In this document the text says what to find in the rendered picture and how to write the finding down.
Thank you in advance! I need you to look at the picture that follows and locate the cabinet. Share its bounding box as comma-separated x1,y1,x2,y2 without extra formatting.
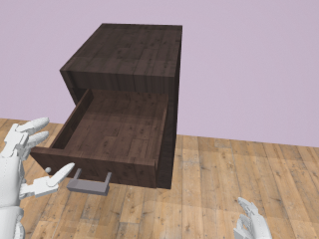
59,23,182,190

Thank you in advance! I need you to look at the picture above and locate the robot left hand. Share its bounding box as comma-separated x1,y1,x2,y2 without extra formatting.
0,117,75,208

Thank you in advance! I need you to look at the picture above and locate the handle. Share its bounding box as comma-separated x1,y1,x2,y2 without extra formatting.
66,168,113,196

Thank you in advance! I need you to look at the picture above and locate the left robot forearm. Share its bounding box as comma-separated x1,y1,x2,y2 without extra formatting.
0,206,26,239

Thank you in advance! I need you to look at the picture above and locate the drawer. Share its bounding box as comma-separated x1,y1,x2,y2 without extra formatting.
29,89,168,189

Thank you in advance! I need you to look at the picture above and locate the robot right hand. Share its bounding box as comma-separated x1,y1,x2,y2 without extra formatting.
233,197,272,239

